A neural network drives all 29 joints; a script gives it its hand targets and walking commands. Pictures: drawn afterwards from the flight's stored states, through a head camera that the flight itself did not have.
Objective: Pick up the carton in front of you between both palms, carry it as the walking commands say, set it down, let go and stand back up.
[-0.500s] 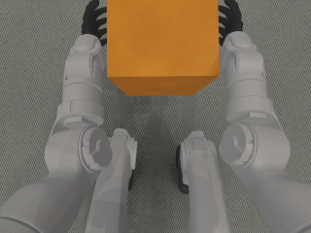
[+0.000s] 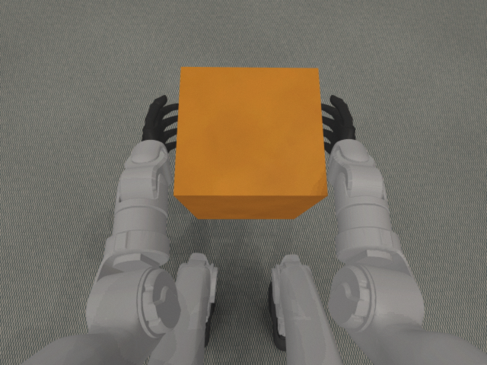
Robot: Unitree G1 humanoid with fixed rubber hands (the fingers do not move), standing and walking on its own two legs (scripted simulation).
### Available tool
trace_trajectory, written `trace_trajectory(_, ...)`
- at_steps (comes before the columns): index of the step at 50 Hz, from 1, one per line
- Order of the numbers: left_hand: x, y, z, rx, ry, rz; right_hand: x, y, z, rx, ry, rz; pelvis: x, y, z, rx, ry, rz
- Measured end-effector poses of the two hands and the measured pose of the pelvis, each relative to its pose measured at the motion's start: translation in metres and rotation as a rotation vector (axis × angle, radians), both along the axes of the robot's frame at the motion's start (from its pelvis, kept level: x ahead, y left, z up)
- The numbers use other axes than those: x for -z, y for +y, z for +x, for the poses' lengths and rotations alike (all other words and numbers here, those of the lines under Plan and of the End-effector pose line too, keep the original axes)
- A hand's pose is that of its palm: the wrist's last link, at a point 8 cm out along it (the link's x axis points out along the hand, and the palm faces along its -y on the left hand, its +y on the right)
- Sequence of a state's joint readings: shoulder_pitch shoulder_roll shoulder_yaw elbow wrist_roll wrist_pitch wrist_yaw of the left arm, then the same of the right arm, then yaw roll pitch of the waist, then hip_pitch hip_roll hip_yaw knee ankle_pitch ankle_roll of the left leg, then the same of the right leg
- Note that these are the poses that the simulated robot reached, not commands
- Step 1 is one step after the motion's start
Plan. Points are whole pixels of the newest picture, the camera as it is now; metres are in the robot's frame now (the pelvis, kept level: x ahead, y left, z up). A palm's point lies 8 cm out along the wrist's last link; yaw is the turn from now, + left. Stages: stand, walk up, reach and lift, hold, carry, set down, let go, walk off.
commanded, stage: reach and lift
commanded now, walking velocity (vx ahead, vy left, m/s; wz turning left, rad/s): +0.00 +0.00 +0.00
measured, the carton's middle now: (247, 156) +0.45 +0.00 -0.11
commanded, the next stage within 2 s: hold in 1.84 s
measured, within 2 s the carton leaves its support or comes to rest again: neither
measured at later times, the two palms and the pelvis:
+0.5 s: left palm (112, 133) +0.39 +0.15 +0.12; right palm (392, 136) +0.39 -0.15 +0.12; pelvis +0.04 +0.00 +0.13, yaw +0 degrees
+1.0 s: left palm (47, 121) +0.35 +0.15 +0.22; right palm (469, 130) +0.35 -0.15 +0.21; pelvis +0.05 +0.00 +0.19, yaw +0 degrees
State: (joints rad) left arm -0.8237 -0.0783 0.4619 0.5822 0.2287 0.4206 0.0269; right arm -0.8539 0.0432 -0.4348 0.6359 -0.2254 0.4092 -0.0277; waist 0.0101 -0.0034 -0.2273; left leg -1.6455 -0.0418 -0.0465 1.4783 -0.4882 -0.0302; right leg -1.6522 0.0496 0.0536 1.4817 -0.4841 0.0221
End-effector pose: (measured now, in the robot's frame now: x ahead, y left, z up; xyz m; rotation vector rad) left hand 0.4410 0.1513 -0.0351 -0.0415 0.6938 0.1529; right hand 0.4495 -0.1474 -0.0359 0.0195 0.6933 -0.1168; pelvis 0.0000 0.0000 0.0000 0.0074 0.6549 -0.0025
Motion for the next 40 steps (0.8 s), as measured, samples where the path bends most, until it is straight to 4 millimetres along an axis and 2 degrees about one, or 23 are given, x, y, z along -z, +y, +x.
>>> trace_trajectory(26,-0.158,0.001,-0.055,0.016,-0.005,0.001,-0.159,0.0,-0.06,0.017,-0.005,-0.003,-0.139,0.003,0.043,-0.003,-0.347,-0.008)
trace_trajectory(33,-0.199,0.001,-0.068,0.018,-0.017,0.003,-0.199,0.0,-0.074,0.019,-0.017,-0.003,-0.167,0.004,0.056,-0.003,-0.474,-0.008)
trace_trajectory(40,-0.237,0.001,-0.079,0.04,-0.041,0.02,-0.237,0.0,-0.088,0.017,-0.041,-0.016,-0.185,0.004,0.063,-0.003,-0.605,-0.007)
